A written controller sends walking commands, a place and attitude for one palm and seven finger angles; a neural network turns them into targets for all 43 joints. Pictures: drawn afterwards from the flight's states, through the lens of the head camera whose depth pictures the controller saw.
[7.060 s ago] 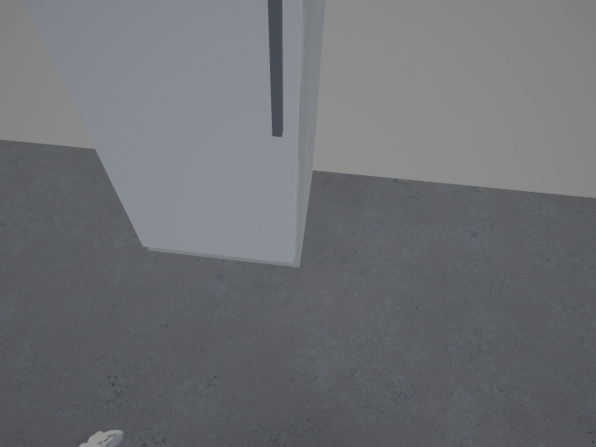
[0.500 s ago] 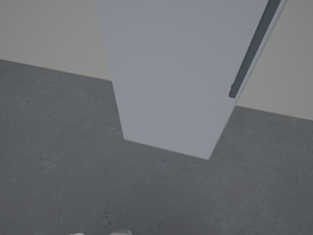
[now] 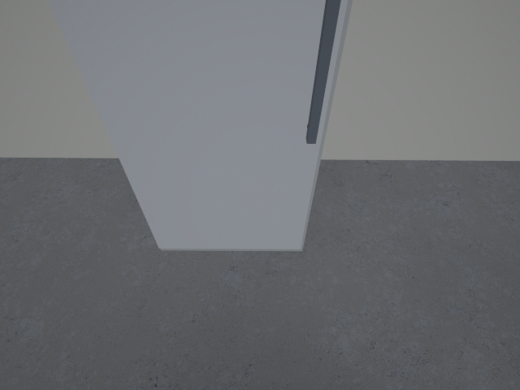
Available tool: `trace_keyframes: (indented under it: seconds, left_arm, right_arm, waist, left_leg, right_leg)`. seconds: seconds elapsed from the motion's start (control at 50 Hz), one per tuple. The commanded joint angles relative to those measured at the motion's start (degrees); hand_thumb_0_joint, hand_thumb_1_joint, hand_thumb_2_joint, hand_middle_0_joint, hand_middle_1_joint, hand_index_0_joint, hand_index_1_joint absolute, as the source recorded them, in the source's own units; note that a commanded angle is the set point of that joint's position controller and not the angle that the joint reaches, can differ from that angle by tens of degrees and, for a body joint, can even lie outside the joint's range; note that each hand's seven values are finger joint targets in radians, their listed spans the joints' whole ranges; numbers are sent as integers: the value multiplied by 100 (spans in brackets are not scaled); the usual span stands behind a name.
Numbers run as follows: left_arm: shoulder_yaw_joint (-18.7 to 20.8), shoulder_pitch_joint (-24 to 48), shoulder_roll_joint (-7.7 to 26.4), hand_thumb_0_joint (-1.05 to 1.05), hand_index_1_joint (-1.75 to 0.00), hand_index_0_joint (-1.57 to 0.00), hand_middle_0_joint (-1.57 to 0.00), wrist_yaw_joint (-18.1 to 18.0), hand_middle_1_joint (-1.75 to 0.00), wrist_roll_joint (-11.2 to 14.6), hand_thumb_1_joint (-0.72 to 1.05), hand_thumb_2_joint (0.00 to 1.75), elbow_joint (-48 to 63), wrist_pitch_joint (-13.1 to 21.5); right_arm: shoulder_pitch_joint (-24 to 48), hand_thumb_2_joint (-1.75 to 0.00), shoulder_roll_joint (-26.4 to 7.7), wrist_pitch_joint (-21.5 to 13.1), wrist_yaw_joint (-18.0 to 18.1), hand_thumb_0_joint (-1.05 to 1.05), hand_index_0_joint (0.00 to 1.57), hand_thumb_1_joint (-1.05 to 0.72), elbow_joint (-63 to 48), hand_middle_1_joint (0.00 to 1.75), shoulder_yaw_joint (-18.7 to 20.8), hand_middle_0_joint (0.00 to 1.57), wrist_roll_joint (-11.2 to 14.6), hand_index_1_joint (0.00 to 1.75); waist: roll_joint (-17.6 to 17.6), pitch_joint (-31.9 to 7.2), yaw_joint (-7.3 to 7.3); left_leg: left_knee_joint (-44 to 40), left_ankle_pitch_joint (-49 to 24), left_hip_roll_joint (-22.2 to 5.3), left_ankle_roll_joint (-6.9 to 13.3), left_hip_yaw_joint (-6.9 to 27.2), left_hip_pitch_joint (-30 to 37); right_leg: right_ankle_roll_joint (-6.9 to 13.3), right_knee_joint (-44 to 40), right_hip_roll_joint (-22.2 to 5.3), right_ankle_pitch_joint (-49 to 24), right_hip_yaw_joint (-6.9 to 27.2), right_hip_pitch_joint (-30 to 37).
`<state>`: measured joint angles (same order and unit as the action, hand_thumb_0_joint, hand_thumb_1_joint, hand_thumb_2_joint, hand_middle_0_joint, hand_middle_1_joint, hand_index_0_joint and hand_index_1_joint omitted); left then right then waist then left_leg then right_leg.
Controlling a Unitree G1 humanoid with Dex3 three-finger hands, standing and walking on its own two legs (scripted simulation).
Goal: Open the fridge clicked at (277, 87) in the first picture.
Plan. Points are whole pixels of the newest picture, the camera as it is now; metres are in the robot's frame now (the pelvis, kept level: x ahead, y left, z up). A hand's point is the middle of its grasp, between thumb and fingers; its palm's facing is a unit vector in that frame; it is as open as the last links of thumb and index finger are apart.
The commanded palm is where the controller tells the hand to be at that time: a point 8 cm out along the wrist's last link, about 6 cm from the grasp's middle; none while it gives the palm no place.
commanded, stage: take the last steps up to it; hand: right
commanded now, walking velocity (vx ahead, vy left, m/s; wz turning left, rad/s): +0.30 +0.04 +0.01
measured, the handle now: (319, 73) +0.73 -0.12 +0.13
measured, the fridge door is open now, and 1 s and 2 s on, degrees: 0 0 0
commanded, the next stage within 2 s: come to a stop and stand still in 0.60 s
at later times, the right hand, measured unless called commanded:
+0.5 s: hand (349, 352) +0.23 -0.16 -0.18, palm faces -0.02 +0.98 -0.19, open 7.4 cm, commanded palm none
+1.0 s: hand (357, 342) +0.25 -0.18 -0.18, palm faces +0.01 +0.99 -0.15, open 7.4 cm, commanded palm none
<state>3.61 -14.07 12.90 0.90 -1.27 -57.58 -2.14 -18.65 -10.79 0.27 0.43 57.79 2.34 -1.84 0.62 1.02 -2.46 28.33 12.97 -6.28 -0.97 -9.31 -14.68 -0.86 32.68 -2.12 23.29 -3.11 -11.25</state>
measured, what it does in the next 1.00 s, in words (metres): walks ahead: right foot, then left foot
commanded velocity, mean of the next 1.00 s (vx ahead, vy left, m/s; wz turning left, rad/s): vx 0.08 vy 0.05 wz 0.01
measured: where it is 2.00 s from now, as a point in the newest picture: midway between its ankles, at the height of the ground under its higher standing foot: outside the picture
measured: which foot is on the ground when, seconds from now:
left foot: down 0.00-0.02, up 0.04-0.44, down 0.46-0.82, up 0.84-1.00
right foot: up 0.00-0.00, down 0.02-0.46, up 0.48-0.78, down 0.80-1.00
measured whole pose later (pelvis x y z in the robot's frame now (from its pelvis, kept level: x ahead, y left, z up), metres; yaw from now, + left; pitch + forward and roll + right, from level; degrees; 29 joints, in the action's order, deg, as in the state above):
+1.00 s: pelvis +0.24 -0.01 +0.00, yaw +3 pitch -1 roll +2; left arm 1.9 -6.5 7.1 -2.7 -0.9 -58.2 1.0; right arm -14.5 -9.5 2.3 1.3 61.5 1.9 -1.1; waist 1.3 4.1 -1.7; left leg 47.9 28.0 -2.2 -2.1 -3.2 -18.0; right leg 3.0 27.6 -3.5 11.3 -8.5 -15.6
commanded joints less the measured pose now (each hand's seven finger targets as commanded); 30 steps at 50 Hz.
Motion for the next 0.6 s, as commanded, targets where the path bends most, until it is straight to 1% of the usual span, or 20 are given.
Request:
trace_keyframes:
  seconds: [0.0, 0.02, 0.06, 0.08, 0.1, 0.12, 0.2, 0.28, 0.34, 0.36, 0.38, 0.4, 0.42, 0.44, 0.46, 0.48, 0.5, 0.52, 0.54, 0.58]
  left_arm:
    - [151, -1261, 1095, 0, -30, -20, -20, -174, -30, -55, 90, 90, -53, 298]
    - [165, -1221, 1141, 0, -30, -20, -20, -204, -30, -49, 90, 90, -65, 298]
    - [22, -769, 690, 0, -30, -20, -20, -247, -30, -30, 90, 90, -46, 362]
    - [-23, -597, 563, 0, -30, -20, -20, -255, -30, -20, 90, 90, -16, 414]
    - [-48, -604, 512, 0, -30, -20, -20, -265, -30, -3, 90, 90, -33, 466]
    - [-38, -614, 491, 0, -30, -20, -20, -277, -30, 17, 90, 90, -71, 510]
    - [-33, -1123, 374, 0, -30, -20, -20, -310, -30, 27, 90, 90, -323, 583]
    - [4, -1306, 351, 0, -30, -20, -20, -320, -30, -29, 90, 90, -503, 574]
    - [23, -1229, 389, 0, -30, -20, -20, -317, -30, -63, 90, 90, -592, 557]
    - [28, -1188, 401, 0, -30, -20, -20, -322, -30, -61, 90, 90, -606, 548]
    - [24, -1134, 425, 0, -30, -20, -20, -326, -30, -35, 90, 90, -619, 541]
    - [29, -1075, 405, 0, -30, -20, -20, -307, -30, -3, 90, 90, -632, 549]
    - [8, -1196, 229, 0, -30, -20, -20, -245, -30, 60, 90, 90, -580, 570]
    - [-57, -1371, -115, 0, -30, -20, -20, -234, -30, 121, 90, 90, -399, 603]
    - [-21, -1124, 82, 0, -30, -20, -20, -240, -30, 138, 90, 90, -364, 548]
    - [19, -716, -13, 0, -30, -20, -20, -205, -30, 101, 90, 90, -265, 522]
    - [6, -456, -7, 0, -30, -20, -20, -177, -30, 39, 90, 90, -198, 494]
    - [8, -518, -123, 0, -30, -20, -20, -146, -30, -2, 90, 90, -237, 445]
    - [-34, -653, -239, 0, -30, -20, -20, -133, -30, -27, 90, 90, -287, 399]
    - [-65, -921, -365, 0, -30, -20, -20, -123, -30, -25, 90, 90, -345, 289]
  right_arm:
    - [346, -90, -283, -82, -44, 0, 20, -90, -469, 30, 68, 20, 82, 30]
    - [831, -90, -460, -79, -75, 0, 20, -90, -601, 30, 95, 20, 27, 30]
    - [826, -90, -507, -73, -158, 0, 20, -90, -385, 30, 150, 20, 2, 30]
    - [580, -90, -448, -91, -194, 0, 20, -90, -247, 30, 144, 20, 5, 30]
    - [424, -90, -409, -102, -209, 0, 20, -90, -134, 30, 125, 20, 12, 30]
    - [333, -90, -398, -106, -221, 0, 20, -90, -82, 30, 128, 20, 33, 30]
    - [674, -90, -303, -97, -205, 0, 20, -90, -126, 30, 96, 20, 47, 30]
    - [1198, -90, -165, -114, -209, 0, 20, -90, -257, 30, 89, 20, 76, 30]
    - [1217, -90, -153, -147, -207, 0, 20, -90, -268, 30, 117, 20, 89, 30]
    - [1040, -90, -176, -165, -198, 0, 20, -90, -214, 30, 135, 20, 83, 30]
    - [586, -90, -256, -206, -187, 0, 20, -90, -74, 30, 167, 20, 81, 30]
    - [-233, -90, -418, -267, -163, 0, 20, -90, 197, 30, 221, 20, 63, 30]
    - [-1013, -90, -871, -357, -95, 0, 20, -90, 417, 30, 314, 20, 22, 30]
    - [-1556, -90, -1380, -391, -26, 0, 20, -90, 546, 30, 442, 20, 47, 30]
    - [-1270, -90, -1417, -362, 0, 0, 20, -90, 492, 30, 431, 20, 140, 30]
    - [-663, -90, -1189, -329, 18, 0, 20, -90, 310, 30, 377, 20, 126, 30]
    - [-226, -90, -891, -326, 56, 0, 20, -90, 181, 30, 303, 20, 112, 30]
    - [132, -90, -665, -336, 95, 0, 20, -90, 97, 30, 243, 20, 83, 30]
    - [308, -90, -484, -363, 105, 0, 20, -90, 60, 30, 174, 20, 57, 30]
    - [469, -90, -385, -377, 102, 0, 20, -90, 64, 30, 105, 20, 41, 30]
  waist:
    - [-1913, 293, 705]
    - [-1587, 642, 801]
    - [-1156, 1169, 544]
    - [-963, 1085, 393]
    - [-859, 890, 344]
    - [-860, 762, 291]
    - [-719, 668, 419]
    - [-755, 859, 529]
    - [-804, 859, 461]
    - [-763, 807, 352]
    - [-675, 542, 122]
    - [-401, 94, -236]
    - [580, -521, -524]
    - [1748, -1135, -504]
    - [1272, -1037, -479]
    - [941, -479, -358]
    - [516, 6, -207]
    - [147, 135, 22]
    - [183, 117, 193]
    - [535, 101, 420]
  left_leg:
    - [1729, 1804, 323, -26, 16, -2572]
    - [2392, 1586, 91, 39, 509, -2747]
    - [3062, 887, -18, 33, 753, -2622]
    - [3120, 586, -15, 6, 723, -2469]
    - [3128, 376, 22, -19, 677, -2340]
    - [3088, 279, 3, -59, 636, -2292]
    - [2617, 108, -8, -139, 534, -2495]
    - [1618, 102, 11, -60, 404, -2073]
    - [1054, 127, 194, 83, 272, -1343]
    - [856, 97, 311, 138, 166, -954]
    - [494, -39, 439, 208, 98, -241]
    - [117, -375, 507, 267, 91, 787]
    - [-165, -490, -328, 582, 1121, 2203]
    - [-785, -1428, -1886, 1261, 3364, 3058]
    - [-1210, -403, -2004, 1513, 3537, 2359]
    - [-1509, 622, -1851, 1470, 3408, 1566]
    - [-1616, 959, -1688, 1396, 3042, 862]
    - [-1638, 747, -1492, 1265, 2410, 385]
    - [-1628, 158, -1265, 1104, 1864, 28]
    - [-1634, -390, -997, 987, 1163, -392]
  right_leg:
    - [918, -2515, -1950, 1458, 2667, 1479]
    - [1173, -2696, -2153, 1840, 2954, 938]
    - [1035, -2783, -1701, 1274, 2210, 287]
    - [948, -2696, -1470, 619, 1757, 314]
    - [904, -2587, -1280, -70, 1425, 502]
    - [924, -2527, -1263, -522, 1218, 628]
    - [1027, -2257, -1296, -2274, 853, 1256]
    - [992, -2083, -1386, -2718, 674, 1068]
    - [934, -1824, -1424, -2983, 630, 784]
    - [891, -1578, -1378, -3311, 562, 705]
    - [787, -1004, -1267, -3785, 415, 606]
    - [607, -65, -997, -3904, 172, 411]
    - [376, 1416, -582, -2865, -103, -620]
    - [162, 3269, 235, 774, -296, -1843]
    - [269, 4014, -8, 1015, 321, -1898]
    - [274, 4346, -199, 618, 374, -2195]
    - [265, 4295, -418, 206, 430, -2250]
    - [214, 3958, -562, -28, 413, -2009]
    - [146, 3544, -579, -144, 306, -1730]
    - [16, 2699, -546, -181, 62, -1259]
